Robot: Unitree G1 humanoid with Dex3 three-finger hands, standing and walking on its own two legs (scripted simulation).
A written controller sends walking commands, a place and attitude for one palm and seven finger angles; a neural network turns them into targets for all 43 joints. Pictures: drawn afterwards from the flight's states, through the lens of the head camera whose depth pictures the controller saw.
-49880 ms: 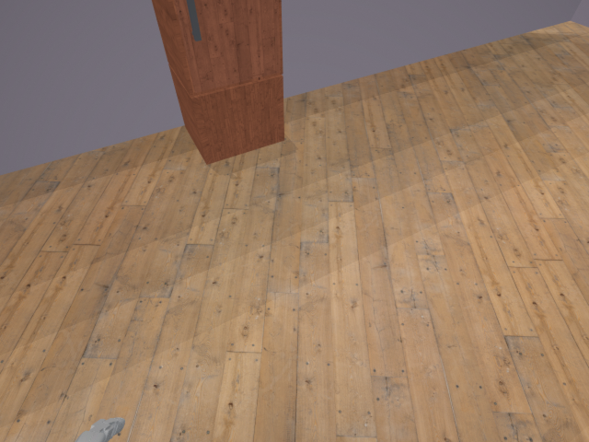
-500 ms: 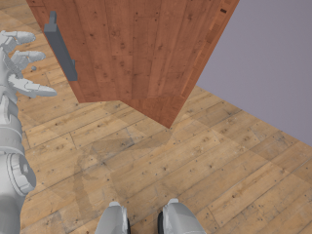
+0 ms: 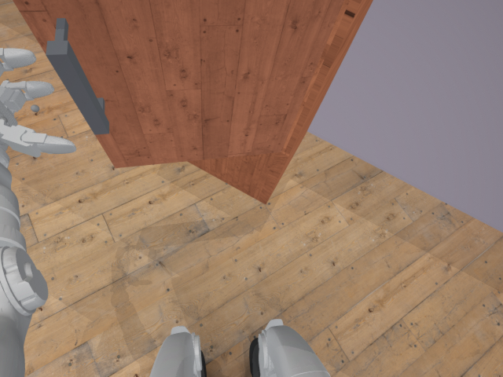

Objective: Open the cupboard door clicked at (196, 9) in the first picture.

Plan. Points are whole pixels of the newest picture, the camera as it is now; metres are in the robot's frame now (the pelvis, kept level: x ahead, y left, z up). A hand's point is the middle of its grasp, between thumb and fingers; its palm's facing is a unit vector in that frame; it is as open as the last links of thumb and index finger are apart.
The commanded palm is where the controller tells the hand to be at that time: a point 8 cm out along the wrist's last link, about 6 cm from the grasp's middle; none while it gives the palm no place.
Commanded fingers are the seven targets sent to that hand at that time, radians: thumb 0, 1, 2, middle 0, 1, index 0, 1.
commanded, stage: move the hooked fingers beside the handle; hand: left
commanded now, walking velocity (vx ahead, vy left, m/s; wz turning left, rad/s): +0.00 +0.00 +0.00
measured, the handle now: (83, 83) +0.55 +0.22 +0.05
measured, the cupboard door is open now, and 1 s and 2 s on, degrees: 39 38 36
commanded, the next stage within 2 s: slide the fingers in behind the handle in 0.46 s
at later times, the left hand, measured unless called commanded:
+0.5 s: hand (41, 103) +0.51 +0.27 +0.05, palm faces +0.10 -0.99 -0.02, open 14.0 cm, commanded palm +0.49 +0.31 +0.06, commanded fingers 0.00 -0.50 0.30 -0.30 -1.20 -0.30 -1.20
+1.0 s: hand (53, 107) +0.50 +0.25 +0.05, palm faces +0.13 -0.99 -0.02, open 14.4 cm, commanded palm +0.49 +0.27 +0.06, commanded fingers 0.00 -0.50 0.30 -0.30 -1.20 -0.30 -1.20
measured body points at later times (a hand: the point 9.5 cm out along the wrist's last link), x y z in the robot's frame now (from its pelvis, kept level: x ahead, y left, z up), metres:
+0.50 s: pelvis -0.01 +0.00 -0.01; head +0.16 +0.04 +0.41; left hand +0.50 +0.32 +0.06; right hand +0.00 -0.26 -0.11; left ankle +0.00 +0.09 -0.66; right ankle +0.01 -0.12 -0.66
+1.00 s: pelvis +0.00 +0.01 +0.00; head +0.15 +0.05 +0.42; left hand +0.49 +0.31 +0.06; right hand +0.00 -0.26 -0.11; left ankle +0.00 +0.09 -0.66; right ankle +0.01 -0.12 -0.66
